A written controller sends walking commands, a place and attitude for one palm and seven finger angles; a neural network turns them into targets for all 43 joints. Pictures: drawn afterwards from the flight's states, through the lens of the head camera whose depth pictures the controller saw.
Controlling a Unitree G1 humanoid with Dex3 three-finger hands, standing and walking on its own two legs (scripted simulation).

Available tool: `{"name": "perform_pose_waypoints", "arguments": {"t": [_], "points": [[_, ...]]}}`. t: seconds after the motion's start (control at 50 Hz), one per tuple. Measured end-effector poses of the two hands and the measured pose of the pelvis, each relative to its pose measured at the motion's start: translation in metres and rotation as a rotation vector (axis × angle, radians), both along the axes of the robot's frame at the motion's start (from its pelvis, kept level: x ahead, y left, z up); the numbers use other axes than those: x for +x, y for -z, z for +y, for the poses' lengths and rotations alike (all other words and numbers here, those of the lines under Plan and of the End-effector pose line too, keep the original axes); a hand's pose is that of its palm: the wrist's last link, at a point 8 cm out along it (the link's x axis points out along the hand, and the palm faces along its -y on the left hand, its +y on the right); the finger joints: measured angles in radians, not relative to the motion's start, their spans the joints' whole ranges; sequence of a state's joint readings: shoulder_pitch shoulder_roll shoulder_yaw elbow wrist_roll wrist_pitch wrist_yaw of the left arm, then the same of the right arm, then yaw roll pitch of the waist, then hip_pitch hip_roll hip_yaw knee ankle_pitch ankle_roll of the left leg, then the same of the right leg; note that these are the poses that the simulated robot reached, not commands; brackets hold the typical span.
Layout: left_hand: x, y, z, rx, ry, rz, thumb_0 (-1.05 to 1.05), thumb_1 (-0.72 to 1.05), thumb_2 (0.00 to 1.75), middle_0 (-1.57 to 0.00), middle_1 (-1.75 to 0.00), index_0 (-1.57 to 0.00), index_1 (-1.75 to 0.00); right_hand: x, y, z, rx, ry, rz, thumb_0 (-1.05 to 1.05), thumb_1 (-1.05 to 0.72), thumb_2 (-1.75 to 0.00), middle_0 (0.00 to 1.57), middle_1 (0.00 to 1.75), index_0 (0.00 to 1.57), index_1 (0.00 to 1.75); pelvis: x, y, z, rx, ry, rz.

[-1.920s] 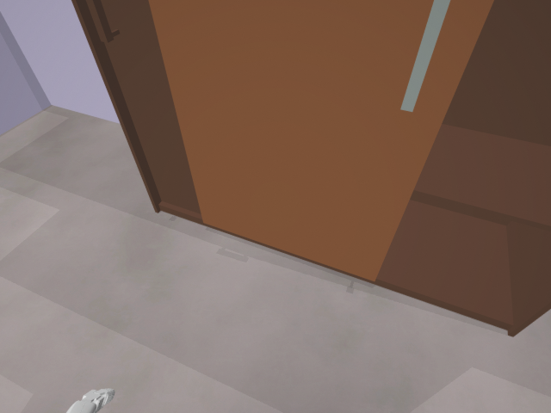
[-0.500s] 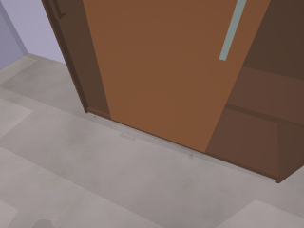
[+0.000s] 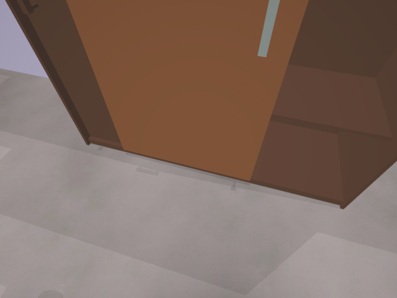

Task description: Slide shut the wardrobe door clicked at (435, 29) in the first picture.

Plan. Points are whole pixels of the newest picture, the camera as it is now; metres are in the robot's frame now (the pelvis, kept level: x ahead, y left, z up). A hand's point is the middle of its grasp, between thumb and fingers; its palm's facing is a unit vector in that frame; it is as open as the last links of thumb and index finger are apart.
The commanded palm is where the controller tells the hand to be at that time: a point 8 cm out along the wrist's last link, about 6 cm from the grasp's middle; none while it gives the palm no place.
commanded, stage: turn to face it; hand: left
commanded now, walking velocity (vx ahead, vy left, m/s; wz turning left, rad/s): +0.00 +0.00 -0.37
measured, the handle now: (271, 13) +0.80 -0.16 +0.19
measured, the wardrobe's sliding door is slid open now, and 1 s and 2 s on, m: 0.51 0.51 0.51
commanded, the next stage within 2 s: take the last steps up to it in 0.30 s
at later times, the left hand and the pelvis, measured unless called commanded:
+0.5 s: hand out of the picture +0.10 +0.18 -0.16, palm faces -0.19 -0.94 -0.27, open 7.4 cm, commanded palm none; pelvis -0.02 +0.00 -0.01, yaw -12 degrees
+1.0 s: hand (128, 296) +0.15 +0.18 -0.17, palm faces -0.28 -0.95 -0.11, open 7.4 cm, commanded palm none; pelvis +0.09 +0.01 +0.02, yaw -18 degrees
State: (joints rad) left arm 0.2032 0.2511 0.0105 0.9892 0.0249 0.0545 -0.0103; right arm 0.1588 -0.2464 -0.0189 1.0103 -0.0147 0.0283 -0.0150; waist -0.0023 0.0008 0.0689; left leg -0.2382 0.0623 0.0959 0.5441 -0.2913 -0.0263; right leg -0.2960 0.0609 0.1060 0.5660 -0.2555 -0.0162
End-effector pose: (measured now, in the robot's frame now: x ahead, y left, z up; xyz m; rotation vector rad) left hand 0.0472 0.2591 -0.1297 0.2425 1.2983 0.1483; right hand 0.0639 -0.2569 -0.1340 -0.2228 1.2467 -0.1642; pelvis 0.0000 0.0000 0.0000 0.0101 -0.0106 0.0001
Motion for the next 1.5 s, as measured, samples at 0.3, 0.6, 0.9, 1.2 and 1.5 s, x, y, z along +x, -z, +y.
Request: {"name": "perform_pose_waypoints", "arguments": {"t": [0.3, 0.6, 0.9, 1.2, 1.5], "points": [[0.039, 0.005, -0.001, -0.042, 0.112, -0.053, 0.0, 0.91, 0.89, -0.2, -0.3, -0.2, -0.3, -0.088, -0.004, 0.026, -0.005, 0.191, 0.065, 0.0, -0.9, -0.9, 0.2, 0.3, 0.2, 0.3, -0.013, -0.001, 0.019, -0.003, 0.12, 0.016], [0.03, -0.004, -0.036, -0.036, 0.172, -0.059, 0.0, 0.91, 0.89, -0.2, -0.3, -0.2, -0.3, -0.1, 0.008, 0.014, 0.073, 0.269, 0.055, 0.0, -0.91, -0.9, 0.2, 0.3, 0.2, 0.3, -0.007, -0.003, -0.002, -0.02, 0.226, 0.002], [0.05, 0.031, -0.023, -0.144, 0.213, 0.157, 0.01, 0.91, 0.89, -0.2, -0.3, -0.2, -0.3, -0.053, -0.024, 0.037, -0.042, 0.354, -0.036, 0.0, -0.91, -0.9, 0.2, 0.3, 0.2, 0.3, 0.062, -0.004, 0.014, -0.053, 0.308, 0.008], [0.229, 0.013, -0.104, -0.128, 0.374, 0.03, 0.0, 0.91, 0.9, -0.19, -0.3, -0.19, -0.3, -0.115, -0.023, 0.101, 0.179, 0.579, 0.374, 0.0, -0.9, -0.9, 0.2, 0.3, 0.2, 0.3, 0.14, -0.01, -0.039, -0.028, 0.354, 0.018], [0.331, 0.0, -0.211, -0.088, 0.279, -0.163, -0.04, 0.95, 0.89, -0.2, -0.3, -0.2, -0.3, 0.05, 0.009, -0.074, 0.13, 0.459, 0.215, 0.0, -0.91, -0.9, 0.2, 0.3, 0.2, 0.3, 0.231, -0.002, -0.144, -0.03, 0.295, 0.01]]}}
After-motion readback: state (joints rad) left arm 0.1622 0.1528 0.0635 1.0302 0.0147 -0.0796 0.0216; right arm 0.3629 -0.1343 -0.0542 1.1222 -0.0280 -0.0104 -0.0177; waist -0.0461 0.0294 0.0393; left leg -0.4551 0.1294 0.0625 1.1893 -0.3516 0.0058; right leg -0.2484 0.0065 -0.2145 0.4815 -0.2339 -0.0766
